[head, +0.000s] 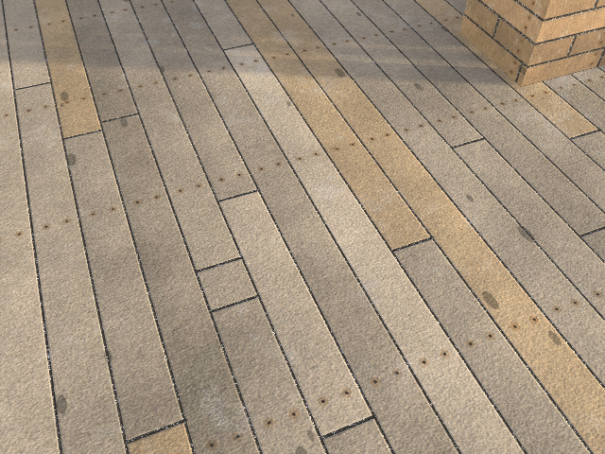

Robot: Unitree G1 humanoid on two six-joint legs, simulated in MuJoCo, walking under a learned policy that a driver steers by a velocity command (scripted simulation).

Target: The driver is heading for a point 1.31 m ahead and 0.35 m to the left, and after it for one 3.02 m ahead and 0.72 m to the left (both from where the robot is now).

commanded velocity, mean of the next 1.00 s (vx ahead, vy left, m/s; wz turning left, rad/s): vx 0.50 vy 0.00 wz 0.40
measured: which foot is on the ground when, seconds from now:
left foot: down 0.00-0.28, up 0.30-0.82, down 0.84-1.00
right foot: up 0.00-0.26, down 0.28-0.84, up 0.86-1.00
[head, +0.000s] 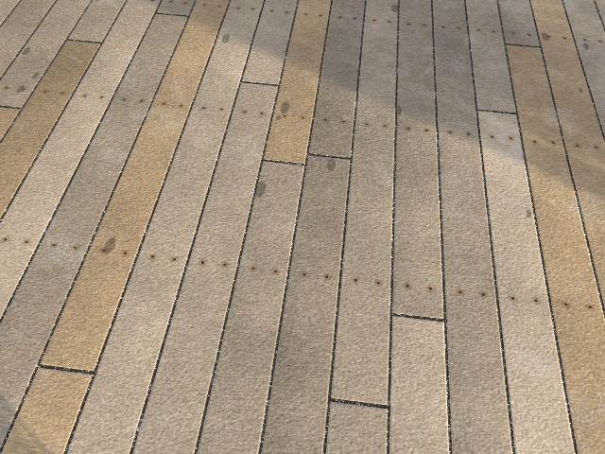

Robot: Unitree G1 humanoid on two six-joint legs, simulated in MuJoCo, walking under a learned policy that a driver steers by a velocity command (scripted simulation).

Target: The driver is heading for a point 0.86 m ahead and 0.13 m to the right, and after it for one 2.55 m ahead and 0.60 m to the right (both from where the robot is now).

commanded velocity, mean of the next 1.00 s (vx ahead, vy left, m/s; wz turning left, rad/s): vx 0.50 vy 0.00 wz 0.04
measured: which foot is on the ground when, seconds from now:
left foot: down 0.00-0.42, up 0.44-0.92, down 0.94-1.00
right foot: up 0.00-0.40, down 0.42-0.96, up 0.98-1.00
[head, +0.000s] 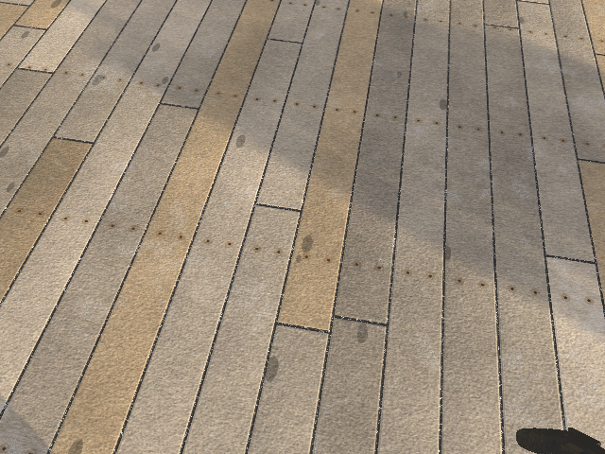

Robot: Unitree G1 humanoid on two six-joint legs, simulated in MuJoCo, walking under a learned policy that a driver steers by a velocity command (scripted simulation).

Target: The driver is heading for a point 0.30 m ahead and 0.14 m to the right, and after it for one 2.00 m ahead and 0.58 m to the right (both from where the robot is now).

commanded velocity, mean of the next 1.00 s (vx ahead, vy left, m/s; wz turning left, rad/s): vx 0.50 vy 0.00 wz -0.41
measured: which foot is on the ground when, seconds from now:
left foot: down 0.00-0.46, up 0.48-0.98, down 1.00-1.00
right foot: up 0.00-0.46, down 0.48-1.00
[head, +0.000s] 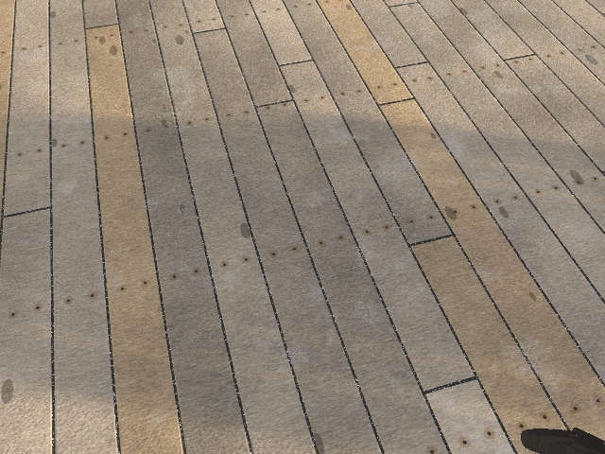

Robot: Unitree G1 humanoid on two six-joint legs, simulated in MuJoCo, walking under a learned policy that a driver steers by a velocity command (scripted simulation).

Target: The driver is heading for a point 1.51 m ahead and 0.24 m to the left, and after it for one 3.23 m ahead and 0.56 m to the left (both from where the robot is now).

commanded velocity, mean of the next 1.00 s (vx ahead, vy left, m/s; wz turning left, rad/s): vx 0.50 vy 0.00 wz -0.03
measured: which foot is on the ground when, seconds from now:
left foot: down 0.00-0.54, up 0.56-1.00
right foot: down 0.00-0.02, up 0.04-0.50, down 0.52-1.00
